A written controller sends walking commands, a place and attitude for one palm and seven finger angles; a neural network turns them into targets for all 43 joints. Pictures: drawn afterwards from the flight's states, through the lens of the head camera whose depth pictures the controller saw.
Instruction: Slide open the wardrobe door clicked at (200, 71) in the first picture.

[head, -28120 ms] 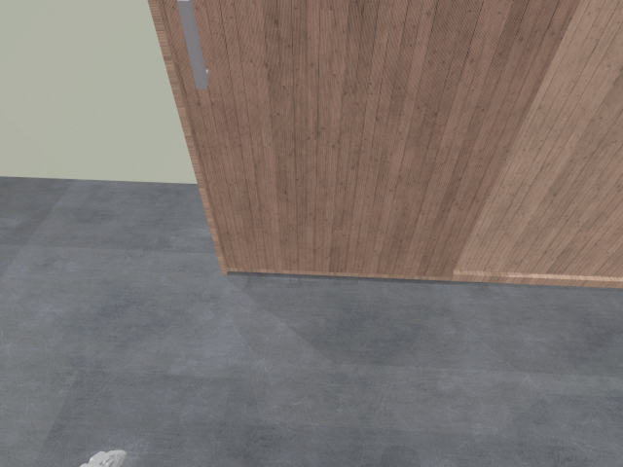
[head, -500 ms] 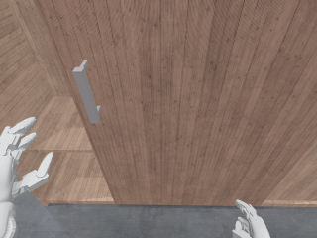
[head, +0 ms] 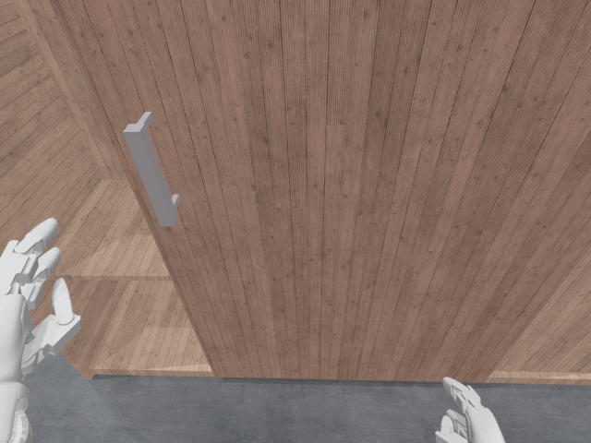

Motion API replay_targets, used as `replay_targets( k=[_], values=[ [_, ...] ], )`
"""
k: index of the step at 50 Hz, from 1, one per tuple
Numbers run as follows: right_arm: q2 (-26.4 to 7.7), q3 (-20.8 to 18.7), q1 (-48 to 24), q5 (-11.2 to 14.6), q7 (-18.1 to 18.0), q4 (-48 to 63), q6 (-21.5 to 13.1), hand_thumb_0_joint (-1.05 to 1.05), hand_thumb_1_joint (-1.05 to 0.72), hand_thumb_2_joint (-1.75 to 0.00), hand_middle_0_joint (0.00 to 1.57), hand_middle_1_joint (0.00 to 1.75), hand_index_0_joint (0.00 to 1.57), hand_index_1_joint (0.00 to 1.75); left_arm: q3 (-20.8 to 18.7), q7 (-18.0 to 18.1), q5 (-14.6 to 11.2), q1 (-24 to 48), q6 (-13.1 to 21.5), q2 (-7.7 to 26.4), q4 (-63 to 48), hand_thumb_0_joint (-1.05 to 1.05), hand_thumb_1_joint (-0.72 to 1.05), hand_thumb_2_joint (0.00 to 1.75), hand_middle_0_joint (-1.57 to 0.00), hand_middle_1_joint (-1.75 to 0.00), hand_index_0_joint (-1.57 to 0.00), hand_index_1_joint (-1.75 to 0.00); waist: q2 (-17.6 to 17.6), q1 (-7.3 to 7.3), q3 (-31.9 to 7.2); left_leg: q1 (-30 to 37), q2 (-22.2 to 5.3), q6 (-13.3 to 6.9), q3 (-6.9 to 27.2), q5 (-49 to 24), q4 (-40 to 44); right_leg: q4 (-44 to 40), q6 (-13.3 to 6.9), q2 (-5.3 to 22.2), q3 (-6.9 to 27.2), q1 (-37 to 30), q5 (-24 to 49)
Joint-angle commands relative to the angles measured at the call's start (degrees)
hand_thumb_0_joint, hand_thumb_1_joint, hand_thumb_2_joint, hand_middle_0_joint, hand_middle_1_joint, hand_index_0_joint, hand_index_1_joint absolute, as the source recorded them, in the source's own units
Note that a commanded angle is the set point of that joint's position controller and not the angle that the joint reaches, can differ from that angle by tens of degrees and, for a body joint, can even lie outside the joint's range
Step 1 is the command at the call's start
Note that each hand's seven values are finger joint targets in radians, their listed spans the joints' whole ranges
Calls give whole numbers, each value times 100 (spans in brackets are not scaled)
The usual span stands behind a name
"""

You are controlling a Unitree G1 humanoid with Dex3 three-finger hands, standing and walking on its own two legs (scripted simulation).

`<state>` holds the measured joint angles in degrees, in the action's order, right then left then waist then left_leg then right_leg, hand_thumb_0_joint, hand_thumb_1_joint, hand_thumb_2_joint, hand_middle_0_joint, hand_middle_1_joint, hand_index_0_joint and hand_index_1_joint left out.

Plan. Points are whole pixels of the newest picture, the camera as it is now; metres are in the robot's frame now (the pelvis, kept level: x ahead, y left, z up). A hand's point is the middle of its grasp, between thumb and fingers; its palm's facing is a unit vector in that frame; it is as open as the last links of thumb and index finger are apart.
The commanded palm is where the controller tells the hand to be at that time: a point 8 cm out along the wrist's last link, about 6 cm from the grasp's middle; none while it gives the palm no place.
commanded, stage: step back with the hand held close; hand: left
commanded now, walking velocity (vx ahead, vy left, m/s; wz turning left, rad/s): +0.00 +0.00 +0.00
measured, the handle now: (158, 171) +0.46 +0.29 +0.14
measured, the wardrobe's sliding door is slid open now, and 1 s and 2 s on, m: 0.45 0.45 0.45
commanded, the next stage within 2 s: stop stepping back and stand still in 1.14 s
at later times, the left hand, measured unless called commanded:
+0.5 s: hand (31, 332) +0.17 +0.30 +0.15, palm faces +0.33 -0.81 -0.48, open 7.4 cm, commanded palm +0.11 +0.34 +0.17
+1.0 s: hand out of the picture +0.04 +0.38 +0.16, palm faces +0.49 -0.78 -0.40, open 7.4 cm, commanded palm -0.01 +0.41 +0.17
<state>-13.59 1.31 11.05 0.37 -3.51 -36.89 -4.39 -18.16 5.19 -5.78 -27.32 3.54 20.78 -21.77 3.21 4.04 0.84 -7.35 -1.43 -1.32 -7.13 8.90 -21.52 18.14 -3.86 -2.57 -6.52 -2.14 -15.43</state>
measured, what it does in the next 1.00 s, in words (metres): shifts its weight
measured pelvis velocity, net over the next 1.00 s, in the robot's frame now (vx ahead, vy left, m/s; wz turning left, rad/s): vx -0.13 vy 0.10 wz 0.07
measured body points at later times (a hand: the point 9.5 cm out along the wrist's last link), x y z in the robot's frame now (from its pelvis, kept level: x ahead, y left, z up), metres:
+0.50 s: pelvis -0.04 +0.04 -0.01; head -0.03 +0.06 +0.44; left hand +0.14 +0.34 +0.18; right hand +0.13 -0.21 -0.08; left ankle +0.04 +0.11 -0.74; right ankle -0.05 -0.06 -0.74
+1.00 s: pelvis -0.13 +0.10 -0.02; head -0.13 +0.14 +0.43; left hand +0.01 +0.42 +0.18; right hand +0.09 -0.11 -0.07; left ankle +0.03 +0.11 -0.74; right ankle -0.11 -0.05 -0.74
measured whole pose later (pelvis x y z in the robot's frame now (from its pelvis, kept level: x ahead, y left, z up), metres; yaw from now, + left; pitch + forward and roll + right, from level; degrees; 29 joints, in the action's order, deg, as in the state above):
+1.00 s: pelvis -0.13 +0.10 -0.02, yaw +4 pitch -1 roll -5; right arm -11.6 1.0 8.9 -0.2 -3.6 -33.1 -4.4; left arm -23.2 7.7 -2.8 -28.7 12.8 25.2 -31.2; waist 1.0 2.8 1.4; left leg -25.7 1.8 -3.2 -6.8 6.3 -25.3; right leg 26.1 -0.2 -4.0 1.2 12.1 -13.4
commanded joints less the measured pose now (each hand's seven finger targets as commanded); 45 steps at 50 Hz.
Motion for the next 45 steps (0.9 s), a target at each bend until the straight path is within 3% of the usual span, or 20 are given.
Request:
replay_targets(
  k=[1, 2, 3, 4, 5, 8, 10, 14, 15, 19, 21, 25, 28, 30, 34, 36, 37, 40, 44, 45],
  values=[
    [-605, -250, -913, 13, -92, 953, -337, 0, -90, -90, 20, 30, 20, 30, -807, 117, -33, 975, 460, 1232, -1307, 0, 90, 90, -20, -30, -20, -30, 71, 6, -261, 812, 41, -135, 534, -727, 28, -560, 356, 420, 784, 1101, 1441],
    [-682, -239, -930, 59, -75, 1182, -187, 0, -90, -90, 20, 30, 20, 30, -1449, 195, 41, 1491, 687, 1910, -1669, 0, 90, 90, -20, -30, -20, -30, -225, -131, 219, 479, -128, -254, 517, -348, -427, -831, 749, 787, 1193, 1968, 1945],
    [-568, -217, -896, 15, -84, 1058, -74, 0, -90, -90, 20, 30, 20, 30, -1063, 156, 70, 929, 683, 1404, -1119, 0, 90, 90, -20, -30, -20, -30, -648, -175, 105, 316, -79, -264, 522, -310, -629, -708, 879, 930, 1081, 1908, 2342],
    [-572, -232, -961, 21, -83, 1137, -29, 0, -90, -90, 20, 30, 20, 30, -1054, 145, 98, 858, 680, 1428, -1140, 0, 90, 90, -20, -30, -20, -30, -797, -131, 28, 306, -48, -266, 470, -407, -715, -615, 985, 977, 1062, 1858, 2979],
    [-569, -231, -871, 30, -76, 1144, 47, 0, -90, -90, 20, 30, 20, 30, -912, 133, 130, 602, 641, 1214, -938, 0, 90, 90, -20, -30, -20, -30, -851, -173, -131, 216, -50, -260, 420, -568, -740, -406, 1011, 982, 945, 1676, 3383],
    [-635, -296, -766, 86, -55, 1303, 235, 0, -90, -90, 20, 30, 20, 30, -818, 131, 142, 246, 637, 1101, -1150, 0, 90, 90, -20, -30, -20, -30, -479, -190, -704, 300, -98, -307, 311, -1005, -685, 5, 1178, 949, 863, 1446, 3740],
    [-657, -302, -756, 97, -88, 1394, 308, 0, -90, -90, 20, 30, 20, 30, -883, 168, 137, 81, 647, 1181, -1503, 0, 90, 90, -20, -30, -20, -30, -45, -199, -973, 443, -200, -320, 377, -1474, -611, 198, 1118, 856, 804, 1447, 3375],
    [-640, -310, -763, 87, -147, 1575, 418, 0, -90, -90, 20, 30, 20, 30, -1264, 256, 105, -131, 659, 1581, -1887, 0, 90, 90, -20, -30, -20, -30, -292, -192, -993, 182, -288, -271, 497, -1428, -582, 242, 960, 795, 858, 1486, 2759],
    [-605, -309, -737, 107, -151, 1604, 437, 0, -90, -90, 20, 30, 20, 30, -1281, 271, 93, -268, 667, 1548, -1885, 0, 90, 90, -20, -30, -20, -30, -390, -205, -981, 103, -315, -267, 534, -1409, -572, 273, 906, 774, 872, 1484, 2638],
    [-659, -353, -651, 107, -177, 1651, 422, 0, -90, -90, 20, 30, 20, 30, -1465, 341, 63, -325, 750, 1688, -2031, 0, 90, 90, -20, -30, -20, -30, -199, -229, -973, -172, -375, -237, 643, -1128, -503, 335, 822, 774, 955, 1456, 2242],
    [-663, -339, -603, 101, -183, 1652, 383, 0, -90, -90, 20, 30, 20, 30, -1416, 357, 61, -449, 785, 1596, -1916, 0, 90, 90, -20, -30, -20, -30, -69, -246, -922, -310, -466, -253, 790, -911, -369, 381, 750, 689, 956, 1494, 1782],
    [-767, -338, -562, 71, -191, 1637, 206, 0, -90, -90, 20, 30, 20, 30, -1326, 364, 115, -444, 863, 1465, -1948, 0, 90, 90, -20, -30, -20, -30, 434, -253, -740, -1057, -767, -353, 1361, 596, 372, 730, 558, 372, 810, 1210, 486],
    [-830, -369, -593, 48, -217, 1624, 64, 0, -90, -90, 20, 30, 20, 30, -1399, 362, 234, -324, 910, 1422, -1895, 0, 90, 90, -20, -30, -20, -30, 788, -205, -501, -2426, -1117, -458, 1939, 2913, 1294, 1434, 386, 80, 640, 455, -264],
    [-816, -390, -548, 21, -223, 1594, -19, 0, -90, -90, 20, 30, 20, 30, -1468, 339, 286, -247, 940, 1454, -1908, 0, 90, 90, -20, -30, -20, -30, 709, -183, -535, -2733, -1180, -436, 2062, 3215, 1483, 1700, 328, -27, 566, 204, -273],
    [-801, -425, -443, -10, -160, 1536, -170, 0, -90, -90, 20, 30, 20, 30, -1571, 322, 221, -540, 1057, 1575, -2001, 0, 90, 90, -20, -30, -20, -30, 293, -198, -721, -2063, -988, -143, 2000, 2647, 1299, 1171, 221, -84, 716, 680, -440],
    [-745, -395, -422, -17, -135, 1423, -203, 0, -90, -90, 20, 30, 20, 30, -1393, 308, 129, -331, 1134, 1444, -2119, 0, 90, 90, -20, -30, -20, -30, 124, -235, -757, -1270, -803, 173, 1776, 1899, 1094, 639, 139, 1, 871, 1247, -508],
    [-750, -409, -437, 2, -126, 1369, -245, 0, -90, -90, 20, 30, 20, 30, -1246, 298, 141, -120, 1171, 1356, -2236, 0, 90, 90, -20, -30, -20, -30, 92, -258, -953, -858, -728, 327, 1627, 1743, 1019, 573, 101, -20, 869, 1418, -577],
    [-762, -448, -403, 10, -149, 1272, -344, 0, -90, -90, 20, 30, 20, 30, -1184, 326, 193, 4, 1165, 1334, -2205, 0, 90, 90, -20, -30, -20, -30, 247, -263, -1157, -443, -735, 247, 1511, 1732, 955, 517, 125, 2, 928, 1539, -643],
    [-713, -462, -442, -47, -141, 1203, -338, 0, -90, -90, 20, 30, 20, 30, -1306, 371, 234, 139, 1220, 1527, -2112, 0, 90, 90, -20, -30, -20, -30, 243, -291, -1011, -208, -723, 268, 1442, 1657, 714, 293, 6, 156, 1246, 2030, -734],
    [-660, -448, -437, -53, -138, 1203, -311, 0, -90, -90, 20, 30, 20, 30, -1233, 369, 226, 113, 1227, 1446, -2030, 0, 90, 90, -20, -30, -20, -30, 105, -314, -941, -180, -723, 264, 1441, 1591, 605, 234, -29, 240, 1343, 2170, -723]
  ],
)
